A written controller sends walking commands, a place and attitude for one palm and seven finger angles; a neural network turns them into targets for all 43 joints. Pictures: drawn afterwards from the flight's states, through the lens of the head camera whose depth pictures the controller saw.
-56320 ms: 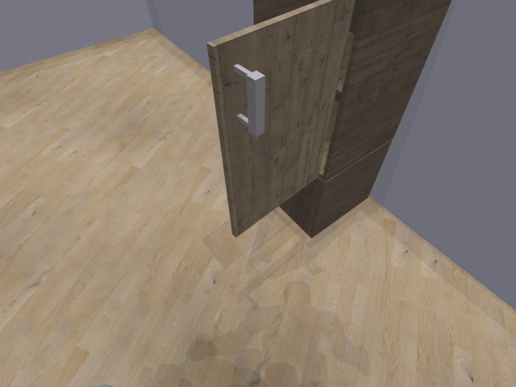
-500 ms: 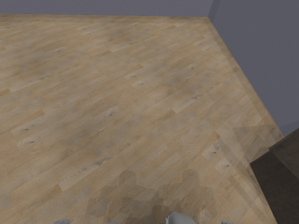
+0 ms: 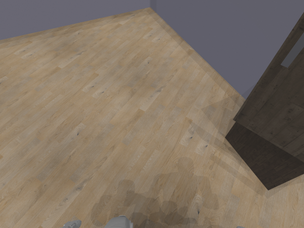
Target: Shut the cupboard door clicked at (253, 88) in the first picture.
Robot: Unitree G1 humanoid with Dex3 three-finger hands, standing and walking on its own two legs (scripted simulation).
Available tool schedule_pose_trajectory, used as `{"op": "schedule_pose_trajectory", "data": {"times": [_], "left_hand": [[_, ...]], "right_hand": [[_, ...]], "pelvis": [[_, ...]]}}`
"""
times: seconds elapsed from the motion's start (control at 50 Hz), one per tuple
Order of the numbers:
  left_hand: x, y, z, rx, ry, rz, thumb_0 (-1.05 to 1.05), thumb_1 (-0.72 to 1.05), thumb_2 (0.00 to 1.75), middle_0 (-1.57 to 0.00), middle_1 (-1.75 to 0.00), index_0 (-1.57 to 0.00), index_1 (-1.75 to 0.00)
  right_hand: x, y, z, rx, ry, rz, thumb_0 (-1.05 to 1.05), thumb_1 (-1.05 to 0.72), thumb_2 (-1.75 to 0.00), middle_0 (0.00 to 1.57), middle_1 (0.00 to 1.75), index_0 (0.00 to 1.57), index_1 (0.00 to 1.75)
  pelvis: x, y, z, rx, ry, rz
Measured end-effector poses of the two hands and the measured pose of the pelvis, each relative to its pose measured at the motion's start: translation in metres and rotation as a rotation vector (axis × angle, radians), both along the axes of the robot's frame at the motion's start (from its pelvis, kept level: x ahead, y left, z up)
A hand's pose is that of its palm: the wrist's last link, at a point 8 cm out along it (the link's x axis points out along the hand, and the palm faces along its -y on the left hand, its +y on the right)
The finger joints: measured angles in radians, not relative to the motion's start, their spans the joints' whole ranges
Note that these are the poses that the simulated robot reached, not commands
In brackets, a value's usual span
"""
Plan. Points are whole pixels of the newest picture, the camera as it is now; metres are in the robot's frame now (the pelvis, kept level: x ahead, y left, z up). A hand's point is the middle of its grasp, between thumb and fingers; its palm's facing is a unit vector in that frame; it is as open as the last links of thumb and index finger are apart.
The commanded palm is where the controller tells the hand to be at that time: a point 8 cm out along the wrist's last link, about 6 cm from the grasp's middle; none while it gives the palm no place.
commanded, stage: turn to face it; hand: left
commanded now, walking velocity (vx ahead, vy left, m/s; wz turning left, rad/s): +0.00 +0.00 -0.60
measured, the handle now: (299, 44) +0.62 -0.41 +0.14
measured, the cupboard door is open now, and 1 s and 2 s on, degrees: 22 22 22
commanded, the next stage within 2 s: take the last steps up to it in 0.98 s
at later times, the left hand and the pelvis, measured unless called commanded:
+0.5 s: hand (103, 210) +0.18 +0.16 -0.15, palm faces -0.31 -0.91 -0.28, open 7.3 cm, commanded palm none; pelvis +0.01 -0.01 -0.01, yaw -18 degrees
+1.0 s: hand (111, 196) +0.22 +0.14 -0.16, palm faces -0.50 -0.84 -0.20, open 7.3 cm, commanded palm none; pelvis +0.03 +0.02 +0.01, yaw -32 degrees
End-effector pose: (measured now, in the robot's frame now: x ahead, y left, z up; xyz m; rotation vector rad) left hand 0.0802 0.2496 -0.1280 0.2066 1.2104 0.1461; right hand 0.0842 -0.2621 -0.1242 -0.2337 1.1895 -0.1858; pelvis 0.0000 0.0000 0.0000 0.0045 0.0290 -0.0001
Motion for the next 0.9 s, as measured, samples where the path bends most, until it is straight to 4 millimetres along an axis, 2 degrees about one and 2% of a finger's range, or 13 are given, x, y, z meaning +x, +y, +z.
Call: {"op": "schedule_pose_trajectory", "data": {"times": [0.08,0.12,0.24,0.34,0.42,0.48,0.54,0.66,0.78,0.82,0.9], "left_hand": [[0.013,0.012,-0.016,-0.028,0.008,-0.025,0.01,0.91,0.9,-0.21,-0.3,-0.21,-0.3],[0.021,0.017,-0.02,-0.033,0.013,-0.044,0.01,0.91,0.9,-0.21,-0.3,-0.21,-0.3],[0.05,0.018,-0.008,-0.038,0.011,-0.122,0.01,0.91,0.9,-0.2,-0.29,-0.2,-0.3],[0.078,0.001,0.001,-0.022,-0.008,-0.213,0.01,0.91,0.9,-0.2,-0.29,-0.2,-0.3],[0.101,-0.024,0.003,0.007,-0.054,-0.297,0.01,0.91,0.9,-0.2,-0.29,-0.2,-0.3],[0.108,-0.039,0.005,0.029,-0.077,-0.34,0.01,0.91,0.9,-0.2,-0.29,-0.2,-0.3],[0.107,-0.047,0.009,0.036,-0.055,-0.363,0.0,0.91,0.9,-0.2,-0.29,-0.2,-0.3],[0.108,-0.054,0.004,0.014,-0.006,-0.409,0.01,0.91,0.9,-0.21,-0.3,-0.2,-0.3],[0.127,-0.045,-0.018,-0.027,0.017,-0.434,0.01,0.91,0.9,-0.21,-0.3,-0.21,-0.3],[0.134,-0.043,-0.022,-0.031,0.024,-0.45,0.01,0.91,0.9,-0.21,-0.3,-0.21,-0.3],[0.148,-0.046,-0.016,-0.037,0.029,-0.485,0.01,0.91,0.9,-0.2,-0.29,-0.2,-0.3]], "right_hand": [[0.001,0.013,0.002,-0.026,-0.045,-0.024,0.01,-0.91,-0.9,0.2,0.3,0.2,0.3],[-0.005,0.02,0.005,-0.034,-0.045,-0.032,0.01,-0.91,-0.9,0.2,0.3,0.2,0.3],[-0.038,0.028,0.013,-0.028,-0.002,-0.101,0.0,-0.9,-0.89,0.2,0.3,0.2,0.3],[-0.071,0.019,0.006,-0.004,0.032,-0.199,0.0,-0.9,-0.89,0.2,0.3,0.2,0.3],[-0.099,0.002,-0.014,0.025,0.056,-0.284,0.0,-0.9,-0.89,0.2,0.3,0.2,0.3],[-0.114,-0.011,-0.025,0.028,0.087,-0.338,0.01,-0.9,-0.89,0.2,0.3,0.2,0.3],[-0.116,-0.018,-0.019,0.019,0.084,-0.373,0.01,-0.9,-0.9,0.2,0.3,0.2,0.3],[-0.103,-0.016,-0.003,0.004,0.019,-0.409,0.01,-0.91,-0.9,0.2,0.3,0.2,0.3],[-0.091,0.002,0.002,-0.039,-0.034,-0.436,0.01,-0.91,-0.9,0.2,0.3,0.2,0.3],[-0.093,0.012,0.005,-0.045,-0.032,-0.441,0.0,-0.91,-0.9,0.2,0.3,0.2,0.3],[-0.109,0.03,0.011,-0.032,0.0,-0.475,0.0,-0.9,-0.89,0.2,0.3,0.2,0.3]], "pelvis": [[0.005,0.015,-0.009,-0.02,0.007,-0.047],[0.005,0.019,-0.009,-0.015,0.003,-0.075],[0.006,0.022,0.003,-0.039,-0.005,-0.156],[0.007,0.015,0.004,-0.045,-0.003,-0.225],[0.008,0.0,-0.008,-0.024,-0.006,-0.277],[0.006,-0.005,-0.012,-0.023,-0.007,-0.31],[0.007,-0.006,-0.006,-0.014,-0.007,-0.343],[0.015,-0.003,0.0,-0.004,-0.003,-0.399],[0.03,0.013,-0.009,-0.026,0.004,-0.457],[0.032,0.016,-0.01,-0.022,-0.003,-0.481],[0.034,0.019,-0.001,-0.036,-0.006,-0.517]]}}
